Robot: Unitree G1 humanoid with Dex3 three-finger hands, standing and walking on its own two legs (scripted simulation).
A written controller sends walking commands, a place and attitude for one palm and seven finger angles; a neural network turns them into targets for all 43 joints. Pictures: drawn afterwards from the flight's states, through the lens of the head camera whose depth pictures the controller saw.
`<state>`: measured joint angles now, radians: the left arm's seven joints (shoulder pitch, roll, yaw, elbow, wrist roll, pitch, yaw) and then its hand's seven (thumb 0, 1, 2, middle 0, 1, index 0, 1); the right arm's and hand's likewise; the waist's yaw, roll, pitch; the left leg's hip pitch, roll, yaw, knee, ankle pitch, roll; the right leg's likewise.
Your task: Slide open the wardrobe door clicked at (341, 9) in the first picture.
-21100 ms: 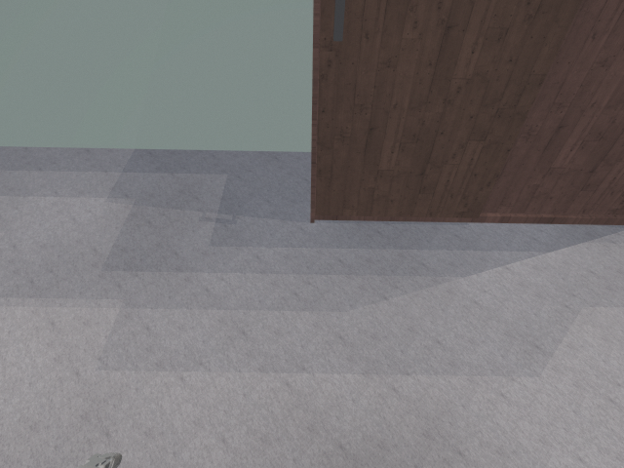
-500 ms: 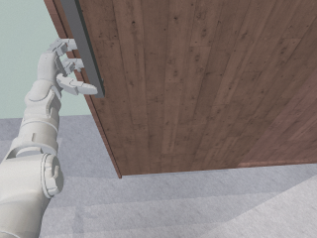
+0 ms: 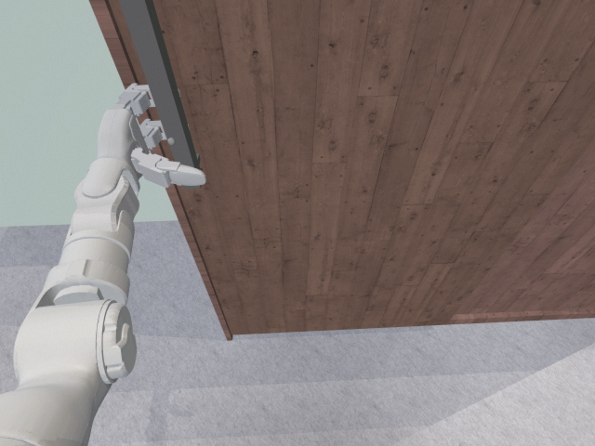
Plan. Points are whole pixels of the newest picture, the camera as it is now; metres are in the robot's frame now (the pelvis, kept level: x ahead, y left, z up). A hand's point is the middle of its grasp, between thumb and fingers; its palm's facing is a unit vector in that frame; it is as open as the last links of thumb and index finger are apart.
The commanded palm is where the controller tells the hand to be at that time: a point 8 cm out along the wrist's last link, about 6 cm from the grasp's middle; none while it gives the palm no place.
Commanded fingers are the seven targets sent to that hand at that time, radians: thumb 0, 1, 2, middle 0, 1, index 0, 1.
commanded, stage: slide the fingers in behind the handle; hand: left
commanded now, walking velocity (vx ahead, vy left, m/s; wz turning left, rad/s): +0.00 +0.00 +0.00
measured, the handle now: (171, 92) +0.52 +0.17 +0.21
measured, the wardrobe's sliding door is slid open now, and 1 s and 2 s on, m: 0.00 0.00 0.00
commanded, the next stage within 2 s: grip the handle and tug to test in 1.08 s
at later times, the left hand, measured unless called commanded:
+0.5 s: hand (178, 143) +0.46 +0.16 +0.17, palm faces +0.03 -1.00 -0.01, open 14.0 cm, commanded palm +0.43 +0.20 +0.16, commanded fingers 0.00 -0.50 0.30 -0.30 -1.20 -0.30 -1.20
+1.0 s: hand (181, 141) +0.47 +0.16 +0.17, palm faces +0.03 -1.00 -0.01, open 14.0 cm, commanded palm +0.44 +0.20 +0.16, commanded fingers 0.00 -0.50 0.30 -0.30 -1.20 -0.30 -1.20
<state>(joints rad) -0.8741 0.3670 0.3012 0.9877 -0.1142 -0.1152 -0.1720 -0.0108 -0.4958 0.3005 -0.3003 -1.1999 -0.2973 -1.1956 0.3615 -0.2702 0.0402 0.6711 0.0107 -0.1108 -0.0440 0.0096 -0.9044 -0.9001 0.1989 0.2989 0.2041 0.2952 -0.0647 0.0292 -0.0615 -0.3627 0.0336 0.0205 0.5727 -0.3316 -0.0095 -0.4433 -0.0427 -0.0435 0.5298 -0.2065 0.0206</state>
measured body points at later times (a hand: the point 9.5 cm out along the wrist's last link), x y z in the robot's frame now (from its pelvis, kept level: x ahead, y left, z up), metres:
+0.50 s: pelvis +0.00 +0.00 +0.00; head +0.03 -0.01 +0.45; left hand +0.45 +0.21 +0.17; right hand +0.06 -0.26 -0.12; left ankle -0.03 +0.12 -0.73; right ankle +0.03 -0.14 -0.73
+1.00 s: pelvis +0.00 +0.00 +0.00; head +0.03 +0.00 +0.45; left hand +0.46 +0.21 +0.17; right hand +0.06 -0.25 -0.12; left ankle -0.03 +0.12 -0.73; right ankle +0.03 -0.14 -0.73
